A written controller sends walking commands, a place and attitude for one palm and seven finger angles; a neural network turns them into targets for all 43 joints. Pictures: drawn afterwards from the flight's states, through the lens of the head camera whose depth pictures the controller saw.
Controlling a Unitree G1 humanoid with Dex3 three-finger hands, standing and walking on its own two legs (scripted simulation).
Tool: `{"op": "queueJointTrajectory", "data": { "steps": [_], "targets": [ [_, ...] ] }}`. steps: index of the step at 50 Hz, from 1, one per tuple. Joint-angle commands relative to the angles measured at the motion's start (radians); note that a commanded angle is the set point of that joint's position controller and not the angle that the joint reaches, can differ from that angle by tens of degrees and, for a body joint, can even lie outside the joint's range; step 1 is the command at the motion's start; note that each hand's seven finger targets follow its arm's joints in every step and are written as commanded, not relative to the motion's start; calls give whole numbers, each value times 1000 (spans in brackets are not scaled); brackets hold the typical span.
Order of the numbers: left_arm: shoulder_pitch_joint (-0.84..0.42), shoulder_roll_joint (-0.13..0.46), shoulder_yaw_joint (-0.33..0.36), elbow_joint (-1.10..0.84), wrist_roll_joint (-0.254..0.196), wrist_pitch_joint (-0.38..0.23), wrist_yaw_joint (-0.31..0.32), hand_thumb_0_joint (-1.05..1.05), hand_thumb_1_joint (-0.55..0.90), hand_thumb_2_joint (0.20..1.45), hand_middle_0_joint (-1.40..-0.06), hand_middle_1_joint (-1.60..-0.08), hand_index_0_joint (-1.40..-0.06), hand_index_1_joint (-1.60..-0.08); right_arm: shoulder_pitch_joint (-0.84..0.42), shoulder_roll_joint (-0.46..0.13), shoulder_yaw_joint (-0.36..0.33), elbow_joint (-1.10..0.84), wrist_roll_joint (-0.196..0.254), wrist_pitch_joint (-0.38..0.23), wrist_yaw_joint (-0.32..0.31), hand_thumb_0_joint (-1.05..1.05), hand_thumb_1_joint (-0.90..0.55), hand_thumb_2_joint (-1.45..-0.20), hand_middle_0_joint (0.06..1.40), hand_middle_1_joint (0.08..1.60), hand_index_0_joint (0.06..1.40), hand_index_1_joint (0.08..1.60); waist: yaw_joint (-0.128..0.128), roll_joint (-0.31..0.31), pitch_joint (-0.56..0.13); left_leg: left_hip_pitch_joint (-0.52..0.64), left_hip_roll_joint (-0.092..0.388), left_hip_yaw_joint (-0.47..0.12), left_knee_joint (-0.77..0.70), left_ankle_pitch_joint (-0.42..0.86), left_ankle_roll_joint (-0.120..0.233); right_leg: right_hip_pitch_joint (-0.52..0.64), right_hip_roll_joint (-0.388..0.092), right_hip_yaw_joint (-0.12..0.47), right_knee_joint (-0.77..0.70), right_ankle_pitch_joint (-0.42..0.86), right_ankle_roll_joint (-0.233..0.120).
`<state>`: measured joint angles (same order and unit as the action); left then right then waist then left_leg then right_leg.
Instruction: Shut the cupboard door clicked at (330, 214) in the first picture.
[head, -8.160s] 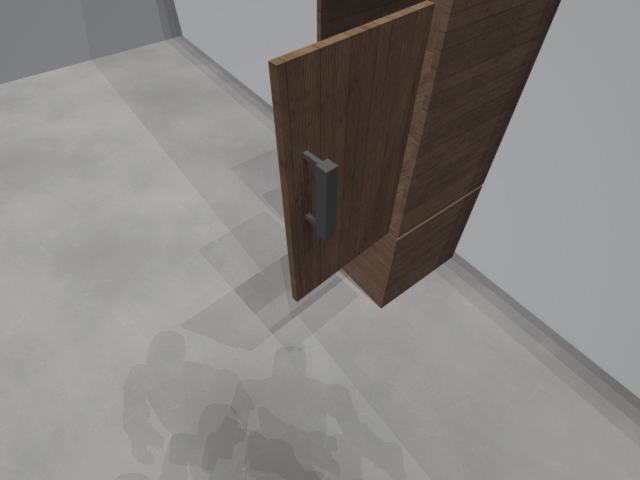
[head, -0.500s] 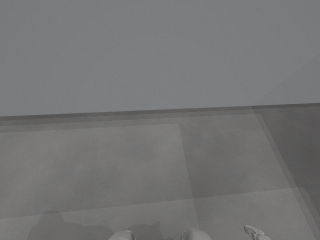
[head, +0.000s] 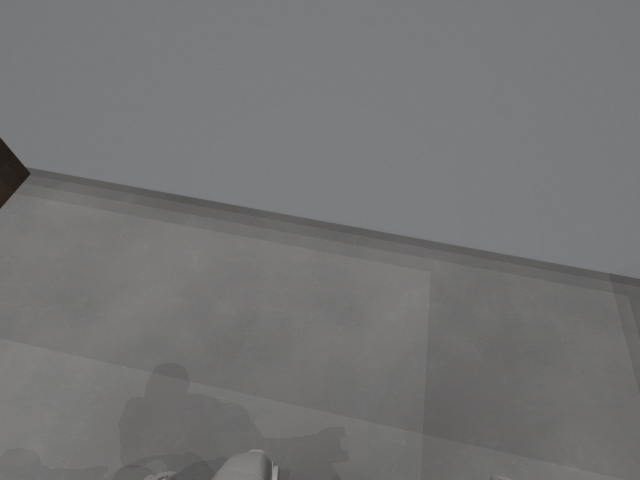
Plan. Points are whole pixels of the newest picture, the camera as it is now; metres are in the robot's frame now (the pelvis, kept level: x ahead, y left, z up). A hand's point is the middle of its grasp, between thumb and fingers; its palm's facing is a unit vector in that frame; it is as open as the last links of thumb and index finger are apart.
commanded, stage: walk to a spot facing it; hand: left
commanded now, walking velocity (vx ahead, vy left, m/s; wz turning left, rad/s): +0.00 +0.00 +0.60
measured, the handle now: out of the picture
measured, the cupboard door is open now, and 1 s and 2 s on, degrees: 95 95 95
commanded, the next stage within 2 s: none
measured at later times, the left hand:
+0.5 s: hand (164, 469) +0.14 +0.22 -0.15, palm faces +0.28 -0.92 -0.26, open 7.4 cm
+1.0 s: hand out of the picture +0.10 +0.24 -0.19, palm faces +0.61 -0.76 -0.20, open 7.4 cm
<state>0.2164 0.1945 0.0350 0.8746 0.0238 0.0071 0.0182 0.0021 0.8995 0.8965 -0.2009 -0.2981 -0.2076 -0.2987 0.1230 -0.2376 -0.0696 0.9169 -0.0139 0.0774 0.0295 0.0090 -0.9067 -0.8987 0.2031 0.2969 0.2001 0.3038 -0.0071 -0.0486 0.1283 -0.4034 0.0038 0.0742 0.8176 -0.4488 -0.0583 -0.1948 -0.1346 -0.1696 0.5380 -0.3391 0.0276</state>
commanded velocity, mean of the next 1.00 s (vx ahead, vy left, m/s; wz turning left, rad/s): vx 0.30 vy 0.00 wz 0.51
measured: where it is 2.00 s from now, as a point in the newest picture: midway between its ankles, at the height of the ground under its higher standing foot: (219, 318)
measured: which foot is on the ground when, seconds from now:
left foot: up 0.00-0.04, down 0.06-0.46, up 0.48-0.84, down 0.86-1.00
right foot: down 0.00-0.06, up 0.08-0.44, down 0.46-0.84, up 0.86-1.00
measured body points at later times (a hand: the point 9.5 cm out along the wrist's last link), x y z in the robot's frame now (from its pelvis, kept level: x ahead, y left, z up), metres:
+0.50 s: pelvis +0.07 -0.02 -0.01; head +0.11 -0.02 +0.44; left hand +0.12 +0.27 -0.13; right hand +0.17 -0.26 -0.16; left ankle +0.01 +0.10 -0.72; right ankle +0.11 -0.14 -0.74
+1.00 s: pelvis +0.22 +0.09 -0.01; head +0.25 +0.13 +0.43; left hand +0.07 +0.28 -0.17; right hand +0.47 -0.04 -0.13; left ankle +0.22 +0.17 -0.74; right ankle +0.26 -0.07 -0.64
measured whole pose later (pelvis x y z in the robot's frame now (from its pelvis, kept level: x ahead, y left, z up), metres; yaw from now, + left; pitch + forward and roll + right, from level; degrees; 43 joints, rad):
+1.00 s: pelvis +0.22 +0.09 -0.01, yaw +34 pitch +0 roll +0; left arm 0.31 0.23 0.07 1.02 0.03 0.01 -0.02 0.01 0.91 0.90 -0.20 -0.30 -0.20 -0.30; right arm 0.10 -0.21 -0.03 0.91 -0.03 -0.05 0.00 0.00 -0.91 -0.90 0.20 0.30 0.20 0.30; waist 0.05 -0.04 0.10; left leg -0.35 -0.02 0.11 0.61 -0.26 0.07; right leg -0.48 -0.16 -0.05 1.24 -0.35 0.05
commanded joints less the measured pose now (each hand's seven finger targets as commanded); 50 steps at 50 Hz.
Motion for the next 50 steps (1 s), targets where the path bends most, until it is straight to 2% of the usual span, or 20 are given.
{"op": "queueJointTrajectory", "data": {
  "steps": [1,2,3,4,8,18,21,23,25,27,31,36,38,40,41,42,43,44,47,50],
  "targets": [
    [50,243,75,-41,-7,-11,6,0,900,900,-200,-300,-200,-300,0,-79,-12,-87,2,-44,0,0,-900,-900,200,300,200,300,3,-130,-202,153,-25,48,-298,192,29,100,-195,47,65,667,-62],
    [32,221,71,-53,-12,-8,2,0,900,900,-200,-300,-200,-300,68,-135,-28,-74,-2,-52,0,0,-900,-900,200,300,200,300,-40,10,-245,338,58,-58,-382,406,69,-50,-162,8,236,508,-12],
    [9,142,54,-97,-21,-2,-7,0,900,900,-200,-300,-200,-300,163,-261,-61,-65,-11,-59,-9,0,-900,-900,200,300,200,300,-89,356,-280,503,365,-466,-405,829,237,-358,-3,-20,492,-212,71],
    [-60,147,45,-132,-9,12,2,0,900,900,-200,-300,-200,-300,225,-296,-67,-39,-5,-48,-17,0,-900,-900,200,300,200,300,-111,285,-285,444,446,-510,-416,803,321,-395,13,107,610,-361,54],
    [-91,138,54,-74,-2,13,-18,0,900,900,-200,-300,-200,-300,85,-188,-33,-73,-14,-69,-45,0,-900,-900,200,300,200,300,-35,217,-169,257,258,-398,-504,295,227,-415,13,182,647,-95,51],
    [-133,130,51,-90,-2,-13,-47,0,900,900,-200,-300,-200,-300,101,-199,-47,-46,-16,-84,-33,0,-900,-900,200,300,200,300,-28,221,-130,177,184,-436,-535,22,220,-223,93,120,174,-60,48],
    [9,154,65,-44,-1,-29,-45,0,900,900,-200,-300,-200,-300,44,-175,-46,-57,-7,-81,-31,0,-900,-900,200,300,200,300,55,131,-152,-37,101,-384,-384,-13,163,140,120,102,-80,36,39],
    [187,313,101,-10,11,-40,-20,0,900,900,-200,-300,-200,-300,-25,-63,-20,-115,4,-95,-20,0,-900,-900,200,300,200,300,158,-325,-164,-415,-70,-91,111,-201,53,404,-344,617,-373,-323,-109],
    [118,245,78,-19,2,-48,-10,0,900,900,-200,-300,-200,-300,-80,-110,-36,-114,-17,-91,-5,0,-900,-900,200,300,200,300,94,-203,-48,-416,48,-150,361,-52,56,164,-343,611,-404,-362,-150],
    [38,163,57,-18,0,-62,-9,0,900,900,-200,-300,-200,-300,-40,-82,-34,-74,-17,-79,13,0,-900,-900,200,300,200,300,31,-152,-39,-353,94,-120,382,101,38,111,-266,325,-371,-82,-113],
    [123,147,47,40,1,-88,-10,0,900,900,-200,-300,-200,-300,-73,-21,-9,-70,-12,-73,30,0,-900,-900,200,300,200,300,40,-128,-73,-320,78,-21,189,174,19,224,-204,70,-298,442,-92],
    [198,167,44,92,3,-90,-10,0,900,900,-200,-300,-200,-300,-176,1,18,-102,-10,-85,42,0,-900,-900,200,300,200,300,67,-111,-73,-225,35,60,-76,200,55,284,-215,-10,-242,647,-84],
    [185,181,49,96,4,-90,-12,0,900,900,-200,-300,-200,-300,-118,-14,16,-91,-11,-97,32,0,-900,-900,200,300,200,300,30,-145,-111,-94,-16,109,-147,151,87,288,-217,-43,-141,853,-82],
    [145,211,51,92,-7,-84,-15,0,900,900,-200,-300,-200,-300,78,-67,1,-37,-19,-104,14,0,-900,-900,200,300,200,300,-80,-112,-204,248,-74,153,-248,224,122,141,-193,-106,115,910,-47],
    [134,186,46,71,-10,-82,-26,0,900,900,-200,-300,-200,-300,233,-149,-22,-2,-25,-104,0,0,-900,-900,200,300,200,300,-157,-4,-295,543,28,25,-262,227,168,-80,-169,-104,372,669,-16],
    [122,113,37,21,-20,-77,-40,0,900,900,-200,-300,-200,-300,360,-282,-55,19,-33,-111,-10,0,-900,-900,200,300,200,300,-188,274,-390,740,380,-506,-353,307,306,-412,15,-74,739,-155,43],
    [8,126,37,-29,-18,-68,-34,0,900,900,-200,-300,-200,-300,376,-328,-67,36,-7,-103,-26,0,-900,-900,200,300,200,300,-192,159,-372,697,464,-624,-469,345,350,-521,23,105,858,-206,23],
    [-5,115,42,-40,-17,-72,-26,0,900,900,-200,-300,-200,-300,285,-301,-55,5,-9,-111,-32,0,-900,-900,200,300,200,300,-140,91,-276,511,467,-569,-499,175,337,-531,-8,134,889,-154,16],
    [79,93,43,44,9,-41,-42,0,900,900,-200,-300,-200,-300,78,-155,-13,-28,-12,-128,-41,0,-900,-900,200,300,200,300,-16,249,-102,134,292,-343,-593,-6,227,-415,-59,164,754,-10,24],
    [110,68,39,64,10,-27,-48,0,900,900,-200,-300,-200,-300,99,-126,-3,-10,-7,-144,-40,0,-900,-900,200,300,200,300,14,150,-129,129,235,-244,-608,154,227,-370,-37,142,620,72,34]
  ]
}}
